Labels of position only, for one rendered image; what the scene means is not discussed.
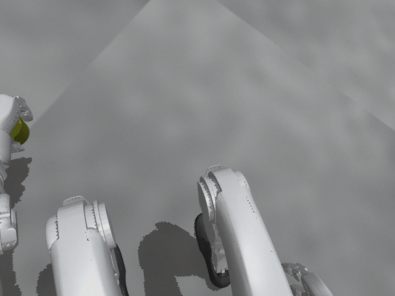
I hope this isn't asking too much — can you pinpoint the left robot foot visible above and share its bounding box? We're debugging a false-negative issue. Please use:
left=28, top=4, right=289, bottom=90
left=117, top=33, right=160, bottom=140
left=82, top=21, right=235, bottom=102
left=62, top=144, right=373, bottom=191
left=114, top=244, right=129, bottom=296

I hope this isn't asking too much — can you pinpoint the left robot arm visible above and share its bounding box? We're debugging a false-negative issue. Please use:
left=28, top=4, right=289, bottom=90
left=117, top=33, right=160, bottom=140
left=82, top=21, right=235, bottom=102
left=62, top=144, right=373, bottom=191
left=0, top=129, right=19, bottom=296

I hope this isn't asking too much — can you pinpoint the right robot foot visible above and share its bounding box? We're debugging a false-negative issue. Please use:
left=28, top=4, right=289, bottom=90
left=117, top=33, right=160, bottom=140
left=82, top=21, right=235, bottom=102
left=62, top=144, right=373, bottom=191
left=194, top=213, right=231, bottom=288

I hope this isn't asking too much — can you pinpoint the right robot hand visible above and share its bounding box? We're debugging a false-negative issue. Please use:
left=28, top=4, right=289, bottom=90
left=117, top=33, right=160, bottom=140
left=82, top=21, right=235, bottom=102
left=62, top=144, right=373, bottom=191
left=281, top=263, right=333, bottom=296

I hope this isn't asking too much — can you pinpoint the left robot hand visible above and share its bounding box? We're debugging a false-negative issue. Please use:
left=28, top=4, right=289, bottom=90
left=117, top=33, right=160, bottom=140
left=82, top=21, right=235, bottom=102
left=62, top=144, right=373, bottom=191
left=0, top=94, right=33, bottom=153

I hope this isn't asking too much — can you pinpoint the tin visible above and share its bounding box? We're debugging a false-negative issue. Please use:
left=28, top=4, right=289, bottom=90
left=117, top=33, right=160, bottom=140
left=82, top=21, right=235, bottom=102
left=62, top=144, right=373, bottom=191
left=10, top=118, right=30, bottom=145

